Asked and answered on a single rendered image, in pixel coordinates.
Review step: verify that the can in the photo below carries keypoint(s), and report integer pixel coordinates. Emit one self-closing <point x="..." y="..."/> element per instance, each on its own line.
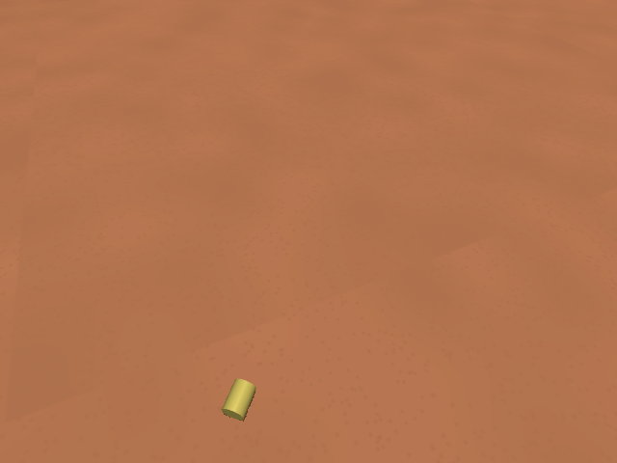
<point x="239" y="399"/>

